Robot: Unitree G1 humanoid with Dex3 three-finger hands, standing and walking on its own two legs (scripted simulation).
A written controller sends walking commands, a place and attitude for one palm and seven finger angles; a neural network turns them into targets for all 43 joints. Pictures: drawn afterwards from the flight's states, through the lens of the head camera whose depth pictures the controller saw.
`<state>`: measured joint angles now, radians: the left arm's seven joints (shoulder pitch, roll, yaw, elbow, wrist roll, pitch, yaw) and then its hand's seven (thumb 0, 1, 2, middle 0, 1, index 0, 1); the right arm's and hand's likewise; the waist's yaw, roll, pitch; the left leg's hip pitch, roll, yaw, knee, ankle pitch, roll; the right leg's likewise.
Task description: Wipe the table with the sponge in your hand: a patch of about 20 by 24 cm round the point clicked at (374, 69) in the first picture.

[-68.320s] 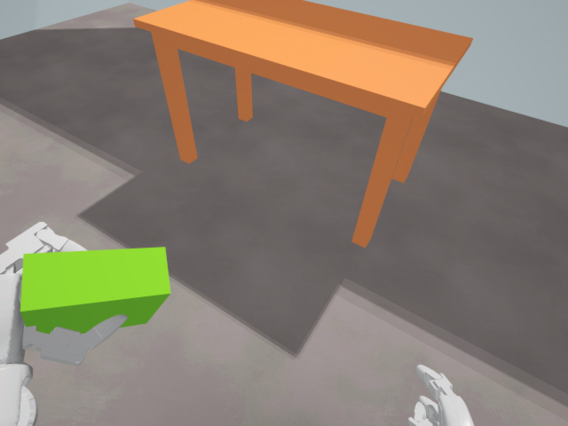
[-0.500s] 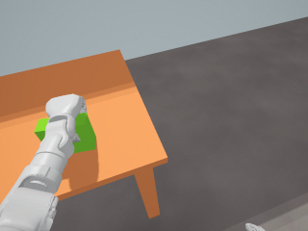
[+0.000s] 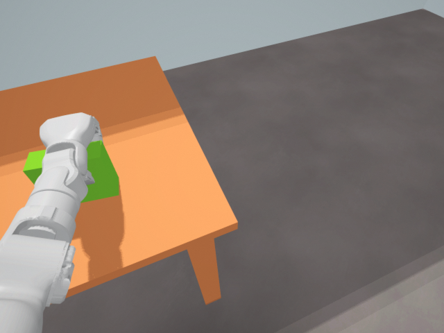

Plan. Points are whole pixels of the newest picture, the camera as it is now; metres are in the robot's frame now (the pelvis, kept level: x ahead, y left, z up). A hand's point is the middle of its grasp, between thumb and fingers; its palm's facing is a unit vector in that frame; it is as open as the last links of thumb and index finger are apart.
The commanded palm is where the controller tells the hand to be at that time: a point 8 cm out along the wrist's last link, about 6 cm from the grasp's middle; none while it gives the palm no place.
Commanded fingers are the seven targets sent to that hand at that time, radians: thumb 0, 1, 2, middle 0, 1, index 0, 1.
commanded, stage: wipe forward along the middle lane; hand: left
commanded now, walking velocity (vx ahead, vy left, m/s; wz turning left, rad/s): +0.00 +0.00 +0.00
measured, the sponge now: (81, 181) +0.41 +0.30 +0.02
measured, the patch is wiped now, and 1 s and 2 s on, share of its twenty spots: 1.00 1.00 1.00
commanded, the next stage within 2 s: slide back across to the first lane in 0.26 s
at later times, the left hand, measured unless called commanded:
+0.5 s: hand (77, 138) +0.48 +0.30 +0.08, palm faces -0.11 +0.00 -0.99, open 9.3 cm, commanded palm +0.46 +0.31 +0.13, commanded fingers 0.00 0.10 1.30 -1.20 -1.60 -1.20 -1.60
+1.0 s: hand (49, 149) +0.45 +0.35 +0.08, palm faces -0.10 -0.02 -1.00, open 9.3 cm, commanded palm +0.42 +0.35 +0.13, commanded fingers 0.00 0.10 1.30 -1.20 -1.60 -1.20 -1.60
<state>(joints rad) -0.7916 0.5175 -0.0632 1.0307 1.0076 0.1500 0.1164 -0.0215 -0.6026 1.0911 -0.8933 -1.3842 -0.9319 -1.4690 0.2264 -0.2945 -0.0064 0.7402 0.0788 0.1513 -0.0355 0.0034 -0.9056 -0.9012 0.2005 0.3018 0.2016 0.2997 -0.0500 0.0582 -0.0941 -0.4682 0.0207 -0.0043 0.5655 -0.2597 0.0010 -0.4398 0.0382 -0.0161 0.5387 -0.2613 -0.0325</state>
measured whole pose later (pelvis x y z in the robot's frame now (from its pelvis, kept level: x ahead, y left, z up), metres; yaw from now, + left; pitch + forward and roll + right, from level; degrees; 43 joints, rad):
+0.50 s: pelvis +0.01 +0.02 +0.00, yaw -1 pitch +13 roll -1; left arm -0.91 0.57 -0.04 1.14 1.04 0.14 0.13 -0.02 -0.59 1.10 -0.88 -1.40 -0.92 -1.49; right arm 0.28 -0.28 -0.01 0.75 0.06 0.16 -0.02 0.00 -0.91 -0.90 0.20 0.30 0.20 0.30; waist -0.09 0.05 -0.10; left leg -0.54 0.01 0.02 0.60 -0.28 0.02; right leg -0.50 0.03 0.00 0.54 -0.26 -0.01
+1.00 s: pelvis +0.03 +0.03 +0.00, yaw +0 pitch +10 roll -1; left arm -0.69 0.60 0.03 0.94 1.02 0.07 0.10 -0.02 -0.50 1.05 -0.81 -1.44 -0.85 -1.55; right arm 0.22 -0.29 -0.02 0.72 0.07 0.18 -0.01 0.00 -0.91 -0.90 0.20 0.30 0.20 0.30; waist -0.03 0.05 -0.09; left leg -0.40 0.00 0.01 0.53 -0.29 0.03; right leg -0.36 0.02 0.00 0.46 -0.27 0.00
